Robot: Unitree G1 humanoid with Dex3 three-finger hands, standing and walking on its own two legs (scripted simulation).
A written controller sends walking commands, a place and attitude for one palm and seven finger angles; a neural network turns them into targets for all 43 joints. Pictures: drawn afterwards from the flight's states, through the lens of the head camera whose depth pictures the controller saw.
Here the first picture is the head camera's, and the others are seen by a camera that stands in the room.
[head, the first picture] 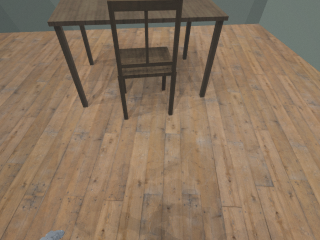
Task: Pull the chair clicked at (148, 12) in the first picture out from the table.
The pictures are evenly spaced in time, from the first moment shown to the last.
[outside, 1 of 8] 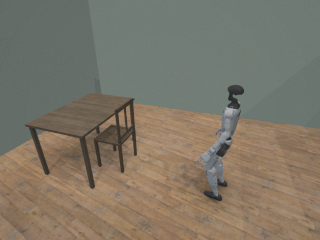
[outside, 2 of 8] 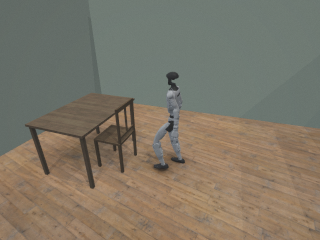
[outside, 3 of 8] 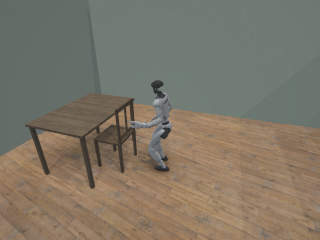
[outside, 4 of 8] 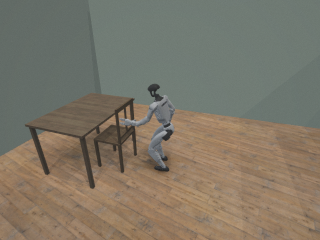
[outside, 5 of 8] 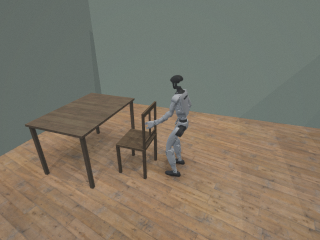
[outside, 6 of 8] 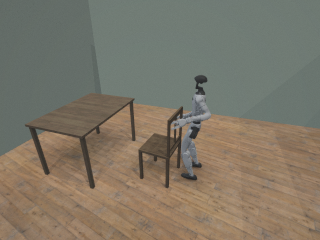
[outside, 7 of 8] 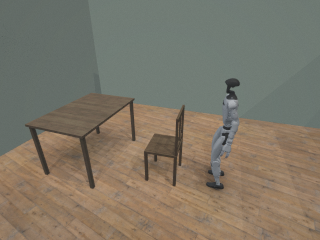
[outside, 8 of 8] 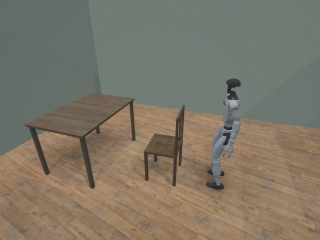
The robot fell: no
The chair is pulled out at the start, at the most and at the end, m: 0.00 0.71 0.71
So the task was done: yes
